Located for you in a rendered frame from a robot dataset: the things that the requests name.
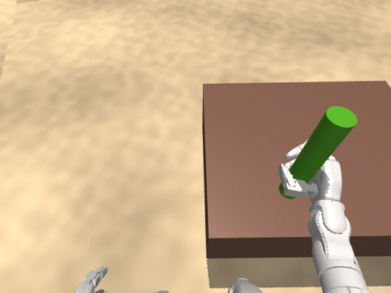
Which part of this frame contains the left robot hand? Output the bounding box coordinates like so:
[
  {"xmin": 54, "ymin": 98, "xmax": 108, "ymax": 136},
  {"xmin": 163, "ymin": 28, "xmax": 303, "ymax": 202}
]
[{"xmin": 74, "ymin": 266, "xmax": 108, "ymax": 293}]

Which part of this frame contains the can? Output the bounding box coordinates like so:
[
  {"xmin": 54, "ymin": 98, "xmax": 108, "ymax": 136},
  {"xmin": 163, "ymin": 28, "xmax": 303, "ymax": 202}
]
[{"xmin": 279, "ymin": 106, "xmax": 357, "ymax": 199}]

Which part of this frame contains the right robot arm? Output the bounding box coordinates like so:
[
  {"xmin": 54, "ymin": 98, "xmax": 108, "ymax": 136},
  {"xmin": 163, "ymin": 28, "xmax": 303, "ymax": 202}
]
[{"xmin": 308, "ymin": 199, "xmax": 372, "ymax": 293}]

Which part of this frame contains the right robot hand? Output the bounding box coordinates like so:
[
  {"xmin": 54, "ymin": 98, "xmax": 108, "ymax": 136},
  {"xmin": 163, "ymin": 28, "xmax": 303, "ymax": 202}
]
[{"xmin": 277, "ymin": 139, "xmax": 342, "ymax": 204}]

